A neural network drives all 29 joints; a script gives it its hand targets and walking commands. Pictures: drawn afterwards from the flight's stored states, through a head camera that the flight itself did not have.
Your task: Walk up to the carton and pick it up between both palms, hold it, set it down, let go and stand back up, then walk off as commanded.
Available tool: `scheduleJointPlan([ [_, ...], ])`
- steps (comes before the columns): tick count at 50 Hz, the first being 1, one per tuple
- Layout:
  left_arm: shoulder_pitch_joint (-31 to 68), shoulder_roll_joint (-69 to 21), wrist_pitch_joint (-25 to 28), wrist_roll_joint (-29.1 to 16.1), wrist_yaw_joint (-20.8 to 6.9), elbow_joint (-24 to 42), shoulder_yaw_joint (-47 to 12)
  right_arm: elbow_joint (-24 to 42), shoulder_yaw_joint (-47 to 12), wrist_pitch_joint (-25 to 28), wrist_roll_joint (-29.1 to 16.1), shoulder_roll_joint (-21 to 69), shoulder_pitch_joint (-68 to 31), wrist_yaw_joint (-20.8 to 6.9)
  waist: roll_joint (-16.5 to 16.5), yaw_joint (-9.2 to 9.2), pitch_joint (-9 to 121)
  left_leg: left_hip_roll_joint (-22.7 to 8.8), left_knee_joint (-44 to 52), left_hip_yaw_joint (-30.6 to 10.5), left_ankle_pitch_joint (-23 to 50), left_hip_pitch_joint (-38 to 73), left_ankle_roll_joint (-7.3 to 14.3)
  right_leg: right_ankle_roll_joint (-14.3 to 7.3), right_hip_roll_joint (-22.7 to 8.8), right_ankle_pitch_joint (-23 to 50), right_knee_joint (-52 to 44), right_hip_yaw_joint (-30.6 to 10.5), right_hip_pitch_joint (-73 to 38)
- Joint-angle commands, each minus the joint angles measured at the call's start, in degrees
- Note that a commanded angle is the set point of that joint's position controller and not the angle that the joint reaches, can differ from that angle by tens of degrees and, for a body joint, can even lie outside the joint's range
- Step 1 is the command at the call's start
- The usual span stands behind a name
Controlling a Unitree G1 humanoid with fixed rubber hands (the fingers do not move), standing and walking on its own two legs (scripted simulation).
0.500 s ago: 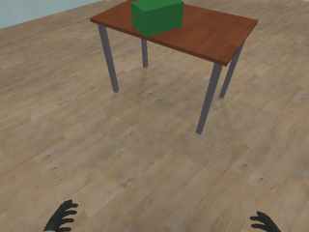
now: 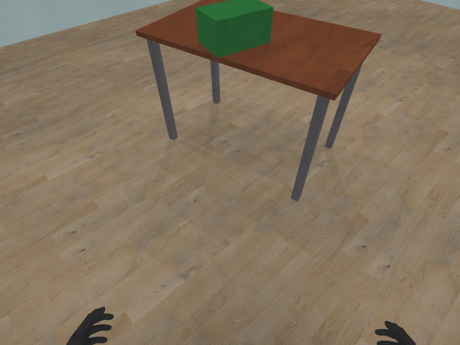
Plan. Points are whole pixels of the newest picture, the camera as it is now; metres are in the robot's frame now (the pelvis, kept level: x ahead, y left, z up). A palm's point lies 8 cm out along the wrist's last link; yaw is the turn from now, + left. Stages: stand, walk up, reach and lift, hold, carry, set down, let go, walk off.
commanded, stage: stand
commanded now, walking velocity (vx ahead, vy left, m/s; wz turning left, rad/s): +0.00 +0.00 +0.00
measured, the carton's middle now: (234, 25) +1.28 +0.03 +0.01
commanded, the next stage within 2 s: walk up in 0.92 s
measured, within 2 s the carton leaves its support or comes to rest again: neither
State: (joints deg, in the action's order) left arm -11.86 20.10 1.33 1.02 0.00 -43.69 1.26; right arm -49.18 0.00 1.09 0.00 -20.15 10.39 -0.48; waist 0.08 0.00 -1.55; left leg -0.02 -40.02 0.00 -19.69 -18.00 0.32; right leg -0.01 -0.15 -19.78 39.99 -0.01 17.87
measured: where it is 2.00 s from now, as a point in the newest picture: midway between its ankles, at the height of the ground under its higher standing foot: outside the picture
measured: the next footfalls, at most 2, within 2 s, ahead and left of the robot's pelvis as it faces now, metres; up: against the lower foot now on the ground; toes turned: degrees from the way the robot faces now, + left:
left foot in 1.68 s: +0.24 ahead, +0.11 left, +0.00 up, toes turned -4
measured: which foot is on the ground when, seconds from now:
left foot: down 0.00-1.00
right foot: down 0.00-1.00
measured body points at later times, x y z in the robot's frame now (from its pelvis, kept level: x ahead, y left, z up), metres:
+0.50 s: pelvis -0.01 +0.00 +0.01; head -0.01 +0.01 +0.46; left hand +0.10 +0.30 -0.10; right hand +0.10 -0.29 -0.11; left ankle +0.02 +0.12 -0.72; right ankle +0.02 -0.12 -0.72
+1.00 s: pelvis -0.03 +0.00 +0.01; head -0.02 +0.01 +0.46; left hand +0.08 +0.30 -0.10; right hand +0.07 -0.29 -0.11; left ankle +0.02 +0.12 -0.72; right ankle +0.02 -0.12 -0.72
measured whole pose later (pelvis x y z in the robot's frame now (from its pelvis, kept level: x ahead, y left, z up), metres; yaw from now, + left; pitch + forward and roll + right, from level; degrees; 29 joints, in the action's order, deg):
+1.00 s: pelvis -0.03 +0.00 +0.01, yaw +0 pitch -1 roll +0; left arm -11.9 20.1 1.5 0.9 0.0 -49.2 0.6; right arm -56.8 0.0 1.3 0.0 -20.2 8.6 -1.2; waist 0.3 0.0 -1.6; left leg 0.0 -32.5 0.0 -13.2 -18.0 0.4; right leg 0.0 -0.1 -12.9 31.8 0.0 17.5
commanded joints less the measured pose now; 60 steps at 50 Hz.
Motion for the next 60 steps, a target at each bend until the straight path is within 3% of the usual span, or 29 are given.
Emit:
scheduleJointPlan([
  [1,4.38,10.81,1.5,-0.36,0.49,-0.14,2.45,2.51,2.97,1.99,0.96,-10.8,-5.87,0.48,1.31,0.49,2.9,-6.01,12.48,-7.35,4.11,1.76,3.99,-4.19,-5.38,5.46,-11.26,-7.03,-2.74],
  [3,6.07,12.15,1.72,-0.05,0.79,-0.82,2.8,1.73,3.04,1.98,0.85,-10.54,-4.9,0.38,3.8,-0.76,1.53,-5.21,11.8,-5.49,5.12,3.47,3.3,-4.02,-5.95,3.37,-12.91,-7.96,-0.39],
  [4,3.98,11.56,1.77,-0.6,0.53,-0.77,2.73,0.84,3.14,1.86,1.01,-11.61,-4.26,0.43,0.71,0.32,3.95,-5.8,11.87,-7.25,7.18,4.6,3.68,-3.82,-5.79,5.38,-12.33,-6.81,-2.24],
  [7,4.81,11.08,1.93,-0.27,0.85,-0.84,2.03,1.29,3.54,1.89,0.65,-10.99,-4.24,0.59,4.43,-0.9,4.32,-5.18,10.98,-6.45,7.46,4.55,3.67,-3.7,-5.99,6.91,-13.39,-6.86,-2.43],
  [10,4.49,10.6,1.86,-0.71,0.77,-1.55,1.95,0.42,3.43,1.99,0.83,-11.2,-4.23,0.35,0.52,-0.73,2.63,-5.15,11.23,-6.33,9.78,4.49,3.83,-3.81,-6.28,9.2,-12.87,-7.31,-1.96],
  [12,5.31,10.95,1.89,-0.38,0.82,-1.08,2.25,-0.02,3.55,2.0,1.24,-12.5,-5.16,0.14,1.66,0.24,3.54,-5.42,11.82,-6.12,11.6,4.8,3.42,-3.74,-5.82,10.73,-12.61,-6.57,-2.86],
  [14,4.5,11.57,1.84,-0.5,0.93,-2.15,2.13,-1.31,3.35,1.76,0.61,-11.46,-3.22,0.44,5.55,-0.78,4.01,-5.47,10.91,-5.99,10.27,5.6,3.36,-3.79,-6.73,10.1,-14.22,-6.87,-3.03],
  [17,4.87,11.68,1.76,-0.27,0.95,-2.4,2.47,-0.77,2.78,2.04,1.16,-10.71,-4.78,-0.08,0.47,-0.07,2.63,-5.83,12.33,-6.67,8.46,5.18,3.57,-4.29,-7.04,6.95,-14.29,-7.99,-1.5],
  [19,4.76,10.87,1.88,-0.72,0.59,-2.22,2.28,-1.17,3.02,1.94,1.06,-11.31,-5.03,0.24,2.34,0.31,4.27,-6.53,13.87,-7.6,8.89,4.03,3.93,-3.29,-5.77,7.69,-13.7,-5.49,-3.87],
  [22,5.39,11.38,1.56,-0.56,0.49,-2.75,2.16,-2.02,3.02,1.61,0.48,-11.6,-4.78,0.22,3.23,-0.66,2.32,-6.02,15.28,-7.23,4.39,4.82,3.57,-3.71,-6.3,2.99,-17.04,-8.43,-0.67],
  [23,5.28,10.6,1.44,-0.61,0.58,-3.44,1.71,-1.63,3.26,1.82,0.59,-11.71,-6.51,0.04,0.22,-0.45,2.82,-6.1,15.24,-6.95,5.87,5.37,3.73,-3.52,-6.17,3.91,-16.46,-7.6,-1.01],
  [26,5.86,11.34,2.15,-0.32,0.51,-3.17,2.04,-1.85,2.98,2.12,0.94,-10.93,-5.93,-0.01,3.17,-0.39,4.42,-6.45,15.93,-7.83,5.58,5.39,3.92,-2.96,-6.14,4.12,-16.71,-6.67,-4.02],
  [30,5.04,10.74,2.27,-0.52,0.54,-3.96,1.94,-2.62,2.76,2.13,0.69,-10.81,-6.15,-0.16,2.11,-0.46,5.0,-5.85,15.67,-6.32,9.07,5.62,2.95,-3.24,-6.19,9.09,-16.81,-6.17,-4.85],
  [31,5.98,11.75,1.77,0.0,0.51,-4.19,1.94,-2.93,3.01,1.92,0.45,-11.53,-4.8,0.02,1.84,-1.36,4.75,-6.25,15.42,-5.94,9.51,7.01,2.92,-3.22,-6.58,7.92,-17.43,-7.26,-2.92],
  [36,5.38,11.37,2.27,-0.3,0.2,-4.92,2.16,-4.14,2.52,1.83,0.76,-10.29,-5.63,-0.28,2.48,-0.16,5.76,-6.88,17.76,-7.49,7.63,6.25,3.47,-2.6,-5.87,5.06,-17.03,-6.12,-4.21],
  [38,4.4,10.08,1.5,-0.62,0.26,-5.1,1.82,-4.24,3.01,1.66,0.72,-12.03,-5.81,-0.08,0.22,-0.16,4.9,-6.54,18.01,-7.08,7.6,5.47,2.87,-2.58,-5.97,6.03,-17.65,-5.39,-4.61],
  [43,4.48,9.78,1.67,-0.45,0.31,-5.83,1.52,-5.09,2.65,2.09,0.67,-10.72,-4.9,0.07,2.57,-0.72,4.89,-6.6,17.03,-6.88,8.42,6.8,3.21,-3.31,-6.81,5.88,-18.33,-6.73,-3.36],
  [45,3.65,10.8,1.88,-0.45,0.16,-5.72,1.83,-5.56,3.26,1.81,0.68,-12.12,-5.43,-0.16,-0.3,0.23,4.98,-5.98,18.46,-7.1,4.08,5.53,2.88,-2.73,-5.93,3.27,-18.54,-6.26,-4.05],
  [47,4.08,11.87,2.02,-0.14,0.19,-6.68,1.83,-6.27,2.98,1.33,0.5,-11.46,-4.12,-0.33,3.29,-0.87,4.97,-6.37,18.53,-7.27,2.44,4.77,2.72,-2.25,-6.26,1.53,-18.94,-6.31,-4.73],
  [50,3.35,9.94,1.8,-0.68,0.15,-6.04,1.35,-6.03,2.93,1.52,0.83,-11.62,-5.72,-0.28,1.08,0.99,4.88,-6.12,18.27,-7.04,2.38,5.44,3.09,-2.98,-7.04,0.86,-20.2,-7.18,-3.8],
  [52,3.68,10.59,1.93,-0.65,0.1,-6.32,1.59,-6.13,2.51,1.58,0.8,-9.99,-5.36,-0.62,1.95,0.63,5.17,-6.59,18.27,-6.63,6.48,6.94,2.98,-2.42,-6.95,2.5,-20.01,-7.22,-3.94],
  [53,3.92,10.68,2.05,-0.17,0.32,-7.09,1.29,-6.14,2.21,1.45,0.56,-9.7,-4.73,-0.46,3.29,-0.97,6.55,-7.11,18.46,-7.14,6.94,8.38,3.06,-2.75,-6.72,4.79,-19.58,-7.13,-3.43],
  [54,4.23,10.74,1.81,-0.18,0.27,-6.82,1.84,-6.93,3.13,1.73,0.43,-11.93,-4.62,-0.48,1.71,-0.48,6.08,-6.86,18.61,-7.3,5.27,7.32,2.84,-2.5,-6.93,4.17,-20.72,-7.4,-4.07],
  [55,5.43,11.09,1.96,-0.47,0.32,-6.83,1.47,-6.4,2.89,1.93,0.65,-11.27,-4.9,-0.4,3.96,-0.65,5.86,-6.65,19.9,-7.64,4.36,6.17,3.12,-2.26,-6.65,3.59,-19.37,-6.53,-5.46],
  [56,-5.12,18.96,2.38,-0.49,-0.33,-3.67,4.46,0.08,7.06,1.8,4.57,-20.27,-1.8,-2.51,-1.25,-0.45,9.43,-6.38,15.02,-5.03,-22.8,13.5,3.53,-3.03,-4.33,-14.23,-17.64,-9.74,2.89],
  [57,-5.39,18.77,2.56,-0.14,-0.49,-4.0,4.92,0.65,7.62,1.17,5.35,-20.66,-0.74,-3.05,-2.5,-1.3,5.41,-7.49,18.28,-8.5,-32.04,14.04,5.59,-1.21,-1.89,-16.92,-16.38,-8.31,10.28],
  [58,-2.9,17.5,2.63,-0.13,-0.39,-2.83,4.86,0.62,7.74,0.84,5.38,-19.71,0.12,-3.5,-6.78,-3.05,2.59,-11.15,23.26,-12.62,-34.37,14.11,7.03,-0.44,-0.03,-11.32,-9.74,-3.09,14.26],
  [59,-2.7,15.47,2.82,-0.08,-0.35,-2.2,3.91,1.0,7.91,1.01,4.71,-19.64,-2.48,-3.4,-13.54,-2.36,1.21,-18.91,26.79,-20.67,-32.42,11.9,9.99,-2.76,-0.15,-5.17,4.85,0.91,15.8],
  [60,-4.74,15.57,2.97,0.12,-0.23,-2.04,3.49,2.23,8.2,1.56,4.59,-19.76,-3.64,-3.37,-14.12,-1.59,2.26,-22.43,28.71,-22.36,-29.72,10.29,12.62,-3.19,-2.67,-6.52,10.33,2.4,16.03],
])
